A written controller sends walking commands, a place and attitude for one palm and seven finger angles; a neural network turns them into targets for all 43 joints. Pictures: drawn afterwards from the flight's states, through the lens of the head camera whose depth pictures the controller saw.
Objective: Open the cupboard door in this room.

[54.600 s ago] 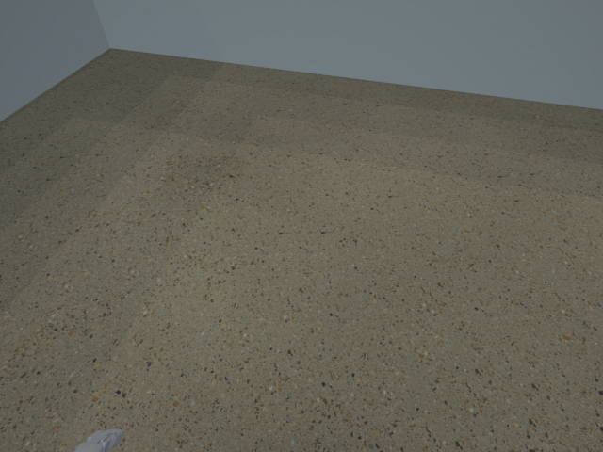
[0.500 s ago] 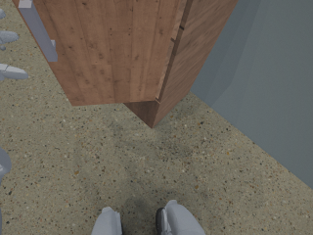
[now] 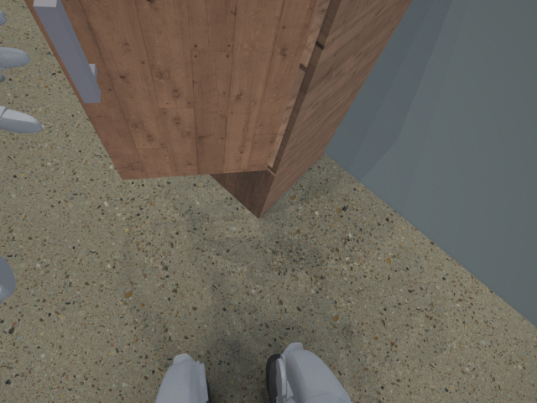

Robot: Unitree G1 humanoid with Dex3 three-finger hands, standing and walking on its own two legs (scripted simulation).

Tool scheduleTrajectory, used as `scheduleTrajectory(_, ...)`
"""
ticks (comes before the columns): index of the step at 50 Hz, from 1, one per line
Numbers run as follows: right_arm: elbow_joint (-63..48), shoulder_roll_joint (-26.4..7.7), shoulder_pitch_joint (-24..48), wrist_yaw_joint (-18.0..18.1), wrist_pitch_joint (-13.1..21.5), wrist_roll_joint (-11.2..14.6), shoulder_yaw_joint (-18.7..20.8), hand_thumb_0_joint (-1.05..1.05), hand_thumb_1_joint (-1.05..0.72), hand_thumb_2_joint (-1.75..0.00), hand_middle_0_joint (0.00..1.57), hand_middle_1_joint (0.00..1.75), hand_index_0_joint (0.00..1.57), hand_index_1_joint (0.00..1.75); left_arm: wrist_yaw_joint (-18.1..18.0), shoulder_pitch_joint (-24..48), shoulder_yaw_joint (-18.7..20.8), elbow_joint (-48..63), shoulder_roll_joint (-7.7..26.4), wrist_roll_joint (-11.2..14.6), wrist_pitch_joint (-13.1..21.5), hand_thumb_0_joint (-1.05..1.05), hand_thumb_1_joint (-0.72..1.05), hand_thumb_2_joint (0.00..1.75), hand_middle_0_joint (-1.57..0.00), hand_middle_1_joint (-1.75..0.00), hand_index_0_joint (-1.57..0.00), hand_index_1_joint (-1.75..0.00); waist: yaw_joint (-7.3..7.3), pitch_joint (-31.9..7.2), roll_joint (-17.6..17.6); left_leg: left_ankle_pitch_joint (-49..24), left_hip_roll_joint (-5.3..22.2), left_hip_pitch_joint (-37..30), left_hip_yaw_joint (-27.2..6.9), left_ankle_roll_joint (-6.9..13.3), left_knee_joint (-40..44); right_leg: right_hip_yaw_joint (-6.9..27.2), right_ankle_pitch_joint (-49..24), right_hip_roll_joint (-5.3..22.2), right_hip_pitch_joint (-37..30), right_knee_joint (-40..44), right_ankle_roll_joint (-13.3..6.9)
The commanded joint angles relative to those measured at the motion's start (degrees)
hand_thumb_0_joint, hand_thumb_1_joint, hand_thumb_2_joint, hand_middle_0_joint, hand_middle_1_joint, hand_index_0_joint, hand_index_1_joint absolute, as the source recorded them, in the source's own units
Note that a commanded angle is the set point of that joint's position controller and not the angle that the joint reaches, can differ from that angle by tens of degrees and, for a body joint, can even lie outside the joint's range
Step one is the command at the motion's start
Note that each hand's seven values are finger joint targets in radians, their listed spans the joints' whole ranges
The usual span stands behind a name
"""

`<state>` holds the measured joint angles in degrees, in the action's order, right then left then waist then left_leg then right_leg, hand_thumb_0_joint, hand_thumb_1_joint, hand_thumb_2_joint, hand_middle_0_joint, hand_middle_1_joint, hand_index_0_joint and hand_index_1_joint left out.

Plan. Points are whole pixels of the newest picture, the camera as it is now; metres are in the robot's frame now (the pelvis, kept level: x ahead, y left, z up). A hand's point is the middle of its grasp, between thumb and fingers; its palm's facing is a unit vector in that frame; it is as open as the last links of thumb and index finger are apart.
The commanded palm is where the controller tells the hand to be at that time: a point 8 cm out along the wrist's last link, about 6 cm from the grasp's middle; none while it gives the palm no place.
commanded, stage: move the hooked fingers beside the handle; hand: left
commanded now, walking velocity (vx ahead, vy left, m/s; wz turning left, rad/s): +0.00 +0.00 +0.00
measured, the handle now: (74, 44) +0.58 +0.21 +0.10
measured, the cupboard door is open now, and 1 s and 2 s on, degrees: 51 51 50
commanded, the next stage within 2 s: slide the fingers in behind the handle in 0.12 s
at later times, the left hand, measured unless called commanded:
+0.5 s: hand (25, 77) +0.52 +0.25 +0.10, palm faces +0.03 -1.00 +0.00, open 14.0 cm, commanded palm +0.50 +0.29 +0.09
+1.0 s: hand (62, 74) +0.53 +0.22 +0.10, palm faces +0.04 -1.00 -0.01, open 14.0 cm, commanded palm +0.51 +0.25 +0.09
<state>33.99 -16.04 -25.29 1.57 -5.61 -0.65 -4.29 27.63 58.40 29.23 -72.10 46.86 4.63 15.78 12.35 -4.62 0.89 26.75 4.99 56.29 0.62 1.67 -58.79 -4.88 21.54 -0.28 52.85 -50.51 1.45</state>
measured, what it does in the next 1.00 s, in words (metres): stands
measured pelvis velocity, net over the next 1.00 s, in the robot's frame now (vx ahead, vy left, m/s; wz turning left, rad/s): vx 0.00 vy -0.02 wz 0.01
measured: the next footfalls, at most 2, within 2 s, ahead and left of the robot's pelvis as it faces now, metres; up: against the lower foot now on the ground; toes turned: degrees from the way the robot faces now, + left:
none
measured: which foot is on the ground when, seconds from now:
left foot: down 0.00-1.00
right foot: down 0.00-1.00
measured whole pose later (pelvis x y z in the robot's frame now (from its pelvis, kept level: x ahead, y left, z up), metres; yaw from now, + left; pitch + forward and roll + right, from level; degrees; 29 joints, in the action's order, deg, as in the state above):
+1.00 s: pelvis +0.00 -0.02 +0.01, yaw +1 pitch +22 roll -4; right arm 34.8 -15.5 -24.7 0.6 -4.8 -0.7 -3.1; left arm 19.0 56.6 25.9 -70.9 37.5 4.6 18.4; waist 11.6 -4.7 1.6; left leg 26.2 5.0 52.4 0.7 0.4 -56.5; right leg -4.7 22.3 -0.4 50.1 -50.6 0.3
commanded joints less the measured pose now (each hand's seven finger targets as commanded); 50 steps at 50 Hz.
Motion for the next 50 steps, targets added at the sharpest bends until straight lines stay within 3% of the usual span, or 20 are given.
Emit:
scheduleTrajectory(1,-1.78,-12.26,-11.68,0.4,0.28,-0.39,4.88,0.0,-0.9,-0.9,0.2,0.3,0.2,0.3,-1.6,21.29,2.76,16.15,15.94,1.55,4.42,0.0,-0.5,0.3,-0.3,-1.2,-0.3,-1.2,-1.23,-29.65,16.24,-35.9,-1.1,-32.87,-5.4,-1.36,6.11,0.24,-16.63,-3.84,-5.65,3.12,-2.31)
scheduleTrajectory(3,-1.61,-12.04,-11.36,0.15,0.38,-0.46,4.89,0.0,-0.9,-0.9,0.2,0.3,0.2,0.3,-2.55,24.16,1.38,17.68,13.73,1.93,5.53,0.0,-0.5,0.3,-0.3,-1.2,-0.3,-1.2,-0.19,-28.53,14.69,-34.71,-1.03,-32.77,-5.86,-1.44,6.35,0.05,-15.82,-3.94,-5.39,3.23,-2.28)
scheduleTrajectory(6,-1.52,-11.82,-11.22,-0.08,0.32,-0.5,5.17,0.0,-0.9,-0.9,0.2,0.3,0.2,0.3,-3.57,21.93,2.52,17.9,13.6,1.92,6.37,0.0,-0.5,0.3,-0.3,-1.2,-0.3,-1.2,-1.36,-30.31,16.93,-38.75,-1.01,-35.48,-5.84,-2.08,6.21,0.11,-17.04,-3.97,-5.89,3.17,-2.49)
scheduleTrajectory(9,-1.39,-11.73,-10.93,-0.19,0.16,-0.32,4.96,0.0,-0.9,-0.9,0.2,0.3,0.2,0.3,-3.95,20.42,0.45,12.62,10.89,1.37,4.72,0.0,-0.5,0.3,-0.3,-1.2,-0.3,-1.2,-0.22,-24.96,11.3,-32.73,-1.38,-30.19,-5.18,-1.08,6.82,0.06,-16.06,-3.88,-6.76,3.78,-2.07)
scheduleTrajectory(11,-2.01,-11.78,-10.65,0.1,0.08,-0.11,4.81,0.0,-0.9,-0.9,0.2,0.3,0.2,0.3,-3.87,18.55,1.27,11.67,12.37,0.92,4.19,0.0,-0.5,0.3,-0.3,-1.2,-0.3,-1.2,-1.03,-25.84,11.62,-32.79,-1.79,-28.76,-4.53,-0.82,6.99,0.46,-17.67,-3.63,-8.91,3.46,-2.11)
scheduleTrajectory(13,-2.13,-11.63,-10.44,0.21,0.04,-0.06,4.69,0.0,-0.9,-0.9,0.2,0.3,0.2,0.3,-3.93,19.41,0.05,11.36,11.42,0.61,3.83,0.0,-0.5,0.3,-0.3,-1.2,-0.3,-1.2,-0.5,-24.22,10.51,-30.31,-1.89,-27.16,-4.19,-0.57,7.06,0.6,-17.11,-3.47,-8.7,3.71,-2.03)
scheduleTrajectory(16,-2.13,-11.67,-10.64,0.18,0.28,-0.36,4.99,0.0,-0.9,-0.9,0.2,0.3,0.2,0.3,-3.75,21.53,1.43,15.65,12.68,1.35,5.93,0.0,-0.5,0.3,-0.3,-1.2,-0.3,-1.2,-0.81,-28.98,12.3,-33.74,-1.78,-30.14,-4.38,-0.79,6.35,0.96,-19.4,-3.58,-9.97,3.08,-2.16)
scheduleTrajectory(19,-2.09,-11.22,-10.15,-0.05,0.43,-0.3,5.18,0.0,-0.9,-0.9,0.2,0.3,0.2,0.3,-3.45,20.65,0.77,16.86,9.99,2.58,7.32,0.0,-0.5,0.3,-0.3,-1.2,-0.3,-1.2,-0.97,-30.55,11.95,-34.5,-1.95,-30.49,-4.0,-0.8,5.96,1.19,-20.98,-3.69,-11.36,2.94,-2.13)
scheduleTrajectory(22,-1.18,-11.09,-10.06,-0.11,0.33,-0.23,5.16,0.0,-0.9,-0.9,0.2,0.3,0.2,0.3,-3.78,22.12,-1.56,15.34,7.31,2.33,6.93,0.0,-0.5,0.3,-0.3,-1.2,-0.3,-1.2,-0.1,-27.9,13.21,-32.55,-1.87,-30.52,-4.38,-0.82,6.15,0.92,-18.55,-3.62,-8.59,3.23,-2.11)
scheduleTrajectory(23,-1.03,-11.23,-10.08,-0.04,0.22,-0.14,5.23,0.0,-0.9,-0.9,0.2,0.3,0.2,0.3,-4.19,21.16,-1.05,13.51,7.79,2.13,6.21,0.0,-0.5,0.3,-0.3,-1.2,-0.3,-1.2,-0.14,-25.76,11.85,-30.61,-1.92,-29.1,-4.35,-0.69,6.5,0.79,-17.36,-3.56,-8.28,3.59,-2.12)
scheduleTrajectory(30,-1.38,-10.94,-10.28,0.16,0.87,-0.33,5.03,0.0,-0.9,-0.9,0.2,0.3,0.2,0.3,-6.95,24.0,-0.56,15.2,8.86,1.05,6.06,0.0,-0.5,0.3,-0.3,-1.2,-0.3,-1.2,0.06,-27.32,10.98,-28.13,-2.48,-26.89,-3.81,-0.01,6.57,1.48,-18.12,-3.37,-10.99,3.42,-2.1)
scheduleTrajectory(31,-1.29,-11.1,-10.29,0.2,0.89,-0.39,5.08,0.0,-0.9,-0.9,0.2,0.3,0.2,0.3,-7.27,23.95,1.01,15.72,11.24,0.68,6.48,0.0,-0.5,0.3,-0.3,-1.2,-0.3,-1.2,-0.55,-29.25,11.05,-28.37,-2.5,-26.57,-3.57,-0.07,6.36,1.9,-19.17,-3.24,-12.56,3.35,-1.93)
scheduleTrajectory(36,-1.23,-10.69,-10.11,-0.09,1.28,-0.32,5.08,0.0,-0.9,-0.9,0.2,0.3,0.2,0.3,-7.65,22.87,0.06,15.29,9.42,0.62,7.31,0.0,-0.5,0.3,-0.3,-1.2,-0.3,-1.2,-0.85,-30.26,12.47,-28.32,-2.65,-26.67,-3.07,-0.08,6.39,2.19,-20.28,-3.25,-13.82,3.2,-2.04)
scheduleTrajectory(37,-1.36,-10.7,-10.12,-0.25,1.28,-0.3,5.08,0.0,-0.9,-0.9,0.2,0.3,0.2,0.3,-7.58,21.88,-0.66,14.83,8.34,0.67,7.0,0.0,-0.5,0.3,-0.3,-1.2,-0.3,-1.2,-0.72,-29.53,11.73,-28.17,-2.72,-26.08,-2.88,-0.02,6.39,2.19,-20.54,-3.28,-13.96,3.38,-1.98)
scheduleTrajectory(38,-1.31,-10.9,-10.16,-0.17,1.18,-0.3,5.19,0.0,-0.9,-0.9,0.2,0.3,0.2,0.3,-7.65,20.98,0.86,14.22,10.05,0.71,6.71,0.0,-0.5,0.3,-0.3,-1.2,-0.3,-1.2,-0.96,-29.26,9.71,-27.12,-2.66,-24.56,-2.61,0.16,6.38,2.4,-20.66,-3.25,-15.15,3.5,-1.82)
scheduleTrajectory(41,-1.29,-10.61,-10.0,-0.24,1.29,-0.13,5.25,0.0,-0.9,-0.9,0.2,0.3,0.2,0.3,-7.39,22.52,-1.85,15.01,6.52,1.09,6.42,0.0,-0.5,0.3,-0.3,-1.2,-0.3,-1.2,-0.19,-28.67,11.29,-26.97,-2.74,-25.73,-2.51,0.17,6.88,2.32,-20.45,-3.2,-14.03,3.93,-1.8)
scheduleTrajectory(43,-1.51,-10.62,-10.14,-0.26,1.26,-0.11,5.29,0.0,-0.9,-0.9,0.2,0.3,0.2,0.3,-7.62,20.14,-0.99,14.01,6.84,1.17,6.08,0.0,-0.5,0.3,-0.3,-1.2,-0.3,-1.2,-0.92,-28.05,9.55,-26.43,-2.85,-24.41,-2.38,0.24,7.04,2.33,-20.48,-3.28,-15.19,3.98,-1.87)
scheduleTrajectory(44,-1.3,-10.56,-10.04,-0.25,1.35,-0.07,5.28,0.0,-0.9,-0.9,0.2,0.3,0.2,0.3,-7.73,21.14,-2.35,13.66,5.25,1.31,5.84,0.0,-0.5,0.3,-0.3,-1.2,-0.3,-1.2,0.04,-26.66,8.24,-25.23,-2.85,-23.71,-2.38,0.37,7.18,2.37,-19.85,-3.24,-14.57,4.32,-1.69)
scheduleTrajectory(47,-0.98,-10.59,-10.3,-0.18,1.53,-0.07,5.26,0.0,-0.9,-0.9,0.2,0.3,0.2,0.3,-8.52,22.02,-1.4,12.56,6.36,0.99,6.14,0.0,-0.5,0.3,-0.3,-1.2,-0.3,-1.2,-0.11,-25.61,7.48,-23.79,-2.99,-22.22,-2.48,0.42,7.26,2.51,-18.79,-3.13,-14.6,4.24,-1.74)
scheduleTrajectory(50,-0.74,-10.28,-10.41,-0.25,2.06,-0.38,5.28,0.0,-0.9,-0.9,0.2,0.3,0.2,0.3,-9.71,24.64,-3.24,14.14,3.95,0.52,6.95,0.0,-0.5,0.3,-0.3,-1.2,-0.3,-1.2,0.52,-25.25,8.98,-23.61,-2.95,-23.6,-2.76,0.41,7.2,2.38,-17.37,-3.0,-12.41,4.07,-1.88)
